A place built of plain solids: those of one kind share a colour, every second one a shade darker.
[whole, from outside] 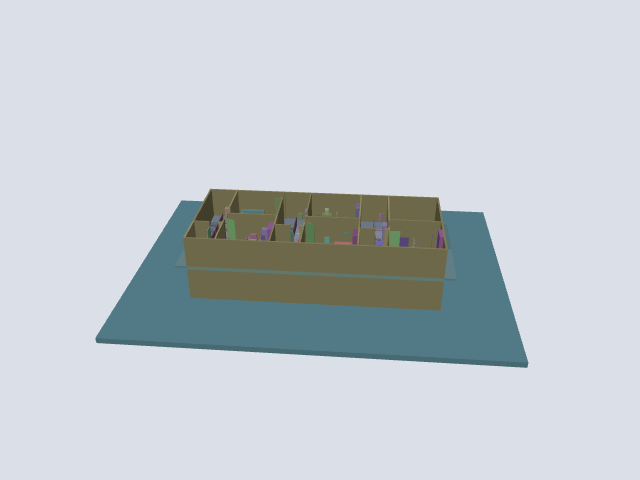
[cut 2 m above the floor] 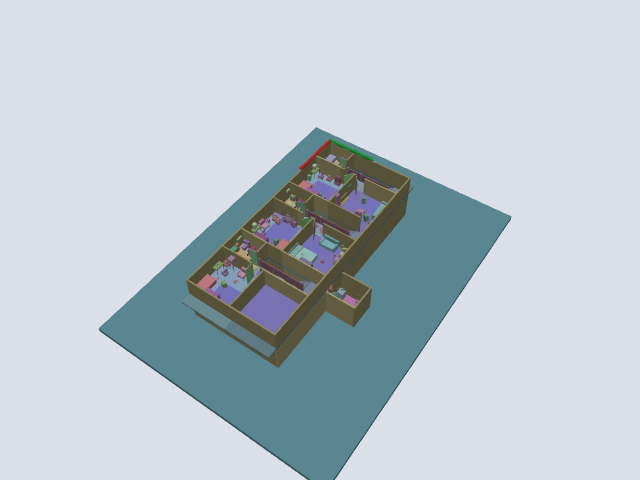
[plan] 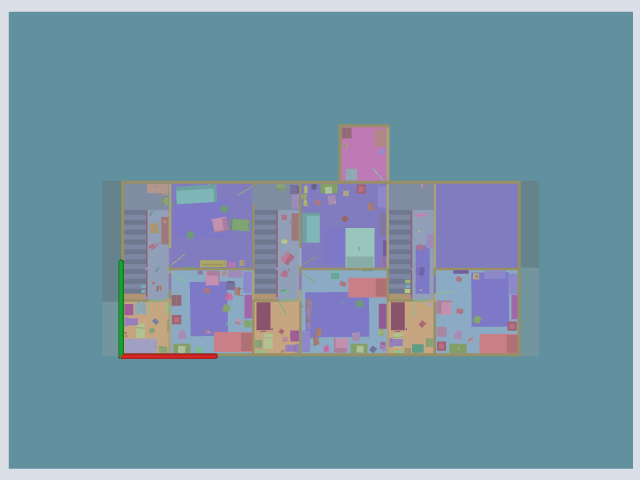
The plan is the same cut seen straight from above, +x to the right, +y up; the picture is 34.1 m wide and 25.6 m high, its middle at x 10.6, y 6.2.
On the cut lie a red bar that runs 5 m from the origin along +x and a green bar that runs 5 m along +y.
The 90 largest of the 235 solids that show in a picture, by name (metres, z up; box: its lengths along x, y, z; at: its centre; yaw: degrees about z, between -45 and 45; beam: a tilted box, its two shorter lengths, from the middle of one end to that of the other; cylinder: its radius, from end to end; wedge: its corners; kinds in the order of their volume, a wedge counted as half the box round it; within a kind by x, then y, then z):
{
 "under_1": {"box": [33.3, 24.37, 0.5], "at": [10.65, 6.19, -0.33]},
 "stair_1": {"box": [1.16, 4.46, 0.47], "at": [0.74, 5.57, -0.06]},
 "stair_2": {"box": [1.16, 4.2, 0.65], "at": [0.74, 5.7, 0.02]},
 "stair_3": {"box": [1.16, 3.94, 0.82], "at": [0.74, 5.83, 0.11]},
 "stair_4": {"box": [1.16, 3.67, 0.99], "at": [0.74, 5.96, 0.2]},
 "stair_5": {"box": [1.16, 3.41, 1.17], "at": [0.74, 6.1, 0.28]},
 "stair_6": {"box": [1.16, 3.15, 1.34], "at": [0.74, 6.23, 0.37]},
 "stair_7": {"box": [1.16, 2.89, 1.51], "at": [0.74, 6.36, 0.46]},
 "stair_8": {"box": [1.16, 2.62, 1.69], "at": [0.74, 6.49, 0.54]},
 "stair_9": {"box": [1.16, 2.36, 1.86], "at": [0.74, 6.62, 0.63]},
 "stair_10": {"box": [1.16, 2.1, 2.03], "at": [0.74, 6.75, 0.72]},
 "stair_11": {"box": [1.16, 1.84, 2.21], "at": [0.74, 6.88, 0.8]},
 "stair_12": {"box": [1.16, 1.57, 2.38], "at": [0.74, 7.01, 0.89]},
 "stair_13": {"box": [1.16, 1.31, 2.55], "at": [0.74, 7.15, 0.98]},
 "stair_14": {"box": [1.16, 1.05, 2.73], "at": [0.74, 7.28, 1.06]},
 "stair_15": {"box": [1.16, 0.79, 2.9], "at": [0.74, 7.41, 1.15]},
 "stair_16": {"box": [1.16, 0.53, 3.07], "at": [0.74, 7.54, 1.24]},
 "stair_17": {"box": [1.16, 0.26, 3.25], "at": [0.74, 7.67, 1.32]},
 "stair_18": {"box": [1.16, 4.46, 0.47], "at": [7.69, 5.57, -0.06]},
 "stair_19": {"box": [1.16, 4.2, 0.65], "at": [7.69, 5.7, 0.02]},
 "stair_20": {"box": [1.16, 3.94, 0.82], "at": [7.69, 5.83, 0.11]},
 "stair_21": {"box": [1.16, 3.67, 0.99], "at": [7.69, 5.96, 0.2]},
 "stair_22": {"box": [1.16, 3.41, 1.17], "at": [7.69, 6.1, 0.28]},
 "stair_23": {"box": [1.16, 3.15, 1.34], "at": [7.69, 6.23, 0.37]},
 "stair_24": {"box": [1.16, 2.89, 1.51], "at": [7.69, 6.36, 0.46]},
 "stair_25": {"box": [1.16, 2.62, 1.69], "at": [7.69, 6.49, 0.54]},
 "stair_26": {"box": [1.16, 2.36, 1.86], "at": [7.69, 6.62, 0.63]},
 "stair_27": {"box": [1.16, 2.1, 2.03], "at": [7.69, 6.75, 0.72]},
 "stair_28": {"box": [1.16, 1.84, 2.21], "at": [7.69, 6.88, 0.8]},
 "stair_29": {"box": [1.16, 1.57, 2.38], "at": [7.69, 7.01, 0.89]},
 "stair_30": {"box": [1.16, 1.31, 2.55], "at": [7.69, 7.15, 0.98]},
 "stair_31": {"box": [1.16, 1.05, 2.73], "at": [7.69, 7.28, 1.06]},
 "stair_32": {"box": [1.16, 0.79, 2.9], "at": [7.69, 7.41, 1.15]},
 "stair_33": {"box": [1.16, 0.53, 3.07], "at": [7.69, 7.54, 1.24]},
 "stair_34": {"box": [1.16, 4.46, 0.47], "at": [14.86, 5.57, -0.06]},
 "stair_35": {"box": [1.16, 4.2, 0.65], "at": [14.86, 5.7, 0.02]},
 "stair_36": {"box": [1.16, 3.94, 0.82], "at": [14.86, 5.83, 0.11]},
 "stair_37": {"box": [1.16, 3.67, 0.99], "at": [14.86, 5.96, 0.2]},
 "stair_38": {"box": [1.16, 3.41, 1.17], "at": [14.86, 6.1, 0.28]},
 "stair_39": {"box": [1.16, 3.15, 1.34], "at": [14.86, 6.23, 0.37]},
 "stair_40": {"box": [1.16, 2.89, 1.51], "at": [14.86, 6.36, 0.46]},
 "stair_41": {"box": [1.16, 2.62, 1.69], "at": [14.86, 6.49, 0.54]},
 "stair_42": {"box": [1.16, 2.36, 1.86], "at": [14.86, 6.62, 0.63]},
 "stair_43": {"box": [1.16, 2.1, 2.03], "at": [14.86, 6.75, 0.72]},
 "stair_44": {"box": [1.16, 1.84, 2.21], "at": [14.86, 6.88, 0.8]},
 "stair_45": {"box": [1.16, 1.57, 2.38], "at": [14.86, 7.01, 0.89]},
 "stair_46": {"box": [1.16, 1.31, 2.55], "at": [14.86, 7.15, 0.98]},
 "stair_47": {"box": [1.16, 1.05, 2.73], "at": [14.86, 7.28, 1.06]},
 "stair_48": {"box": [1.16, 0.79, 2.9], "at": [14.86, 7.41, 1.15]},
 "stair_49": {"box": [1.16, 0.53, 3.07], "at": [14.86, 7.54, 1.24]},
 "wall_1": {"box": [0.16, 2.75, 2.73], "at": [0.08, 1.53, 4.49]},
 "wall_2": {"box": [0.16, 6.16, 2.73], "at": [0.08, 6.12, 4.49]},
 "wall_3": {"box": [0.13, 3.43, 2.73], "at": [2.6, 7.49, 4.49]},
 "wall_4": {"box": [4.57, 0.13, 6.15], "at": [4.83, 4.66, 2.78]},
 "wall_5": {"box": [11.75, 0.031, 3.12], "at": [5.88, 9.35, 1.26]},
 "wall_6": {"box": [13.1, 0.13, 3.12], "at": [6.55, 9.27, 1.26]},
 "wall_7": {"box": [0.13, 3.43, 6.15], "at": [7.04, 6.43, 2.78]},
 "wall_8": {"box": [0.13, 3.43, 2.73], "at": [9.55, 7.49, 4.49]},
 "wall_9": {"box": [21.3, 0.16, 6.15], "at": [10.65, 0.08, 2.78]},
 "wall_10": {"box": [21.3, 0.16, 2.73], "at": [10.65, 9.28, 4.49]},
 "wall_11": {"box": [0.16, 2.85, 3.12], "at": [11.67, 10.79, 1.26]},
 "wall_12": {"box": [4.79, 0.13, 6.15], "at": [11.88, 4.66, 2.78]},
 "wall_13": {"box": [2.72, 0.16, 3.12], "at": [12.95, 12.29, 1.26]},
 "wall_14": {"box": [0.13, 4.43, 3.12], "at": [14.21, 2.38, 1.26]},
 "wall_15": {"box": [0.13, 3.43, 3.12], "at": [14.21, 6.43, 1.26]},
 "wall_16": {"box": [0.13, 4.48, 2.73], "at": [14.21, 6.96, 4.49]},
 "wall_17": {"box": [0.16, 2.85, 3.12], "at": [14.23, 10.79, 1.26]},
 "wall_18": {"box": [0.13, 4.48, 2.73], "at": [16.73, 6.96, 4.49]},
 "wall_19": {"box": [4.64, 0.13, 6.15], "at": [18.98, 4.66, 2.78]},
 "wall_20": {"box": [0.16, 4.43, 6.15], "at": [21.22, 2.38, 2.78]},
 "wall_21": {"box": [0.16, 4.48, 6.15], "at": [21.22, 6.96, 2.78]},
 "floor_hall_1": {"box": [2.38, 3.18, 0.5], "at": [1.35, 1.75, -0.25]},
 "floor_hall_2": {"box": [2.38, 3.18, 0.5], "at": [8.3, 1.75, -0.25]},
 "floor_hall_3": {"box": [2.38, 3.18, 0.5], "at": [15.47, 1.75, -0.25]},
 "upper_floor_uback_1": {"box": [4.31, 4.48, 0.16], "at": [4.83, 6.96, 3.04]},
 "upper_floor_uback_2": {"box": [4.53, 4.48, 0.16], "at": [11.88, 6.96, 3.04]},
 "upper_floor_uback_3": {"box": [4.35, 4.48, 0.16], "at": [18.96, 6.96, 3.04]},
 "upper_floor_ufront_1": {"box": [4.31, 4.43, 0.16], "at": [4.83, 2.38, 3.04]},
 "upper_floor_ufront_2": {"box": [4.53, 4.43, 0.16], "at": [11.88, 2.38, 3.04]},
 "upper_floor_ufront_3": {"box": [4.35, 4.43, 0.16], "at": [18.96, 2.38, 3.04]},
 "fixture_breast_ufront_1": {"box": [0.4, 1.28, 2.78], "at": [6.78, 2.65, 4.46]},
 "fixture_breast_ufront_2": {"box": [0.42, 1.34, 2.78], "at": [13.94, 2.13, 4.46]},
 "fixture_breast_ufront_3": {"box": [0.33, 1.31, 2.78], "at": [20.98, 2.62, 4.46]},
 "floor_scullery_1": {"box": [2.4, 2.88, 0.5], "at": [12.95, 10.77, -0.25]},
 "upper_floor_bath_1": {"box": [2.38, 2.75, 0.16], "at": [1.35, 1.53, 3.04]},
 "upper_floor_bath_2": {"box": [2.38, 2.75, 0.16], "at": [8.3, 1.53, 3.04]},
 "upper_floor_bath_3": {"box": [2.38, 2.75, 0.16], "at": [15.47, 1.53, 3.04]},
 "double_bed_1": {"box": [1.55, 2.11, 0.4], "at": [12.73, 5.78, 3.62]},
 "fixture_breast_uback_1": {"box": [0.37, 1.2, 2.78], "at": [13.97, 7.03, 4.46]},
 "wall_band_1": {"box": [21.3, 0.16, 0.31], "at": [10.65, 0.08, 2.97]}
}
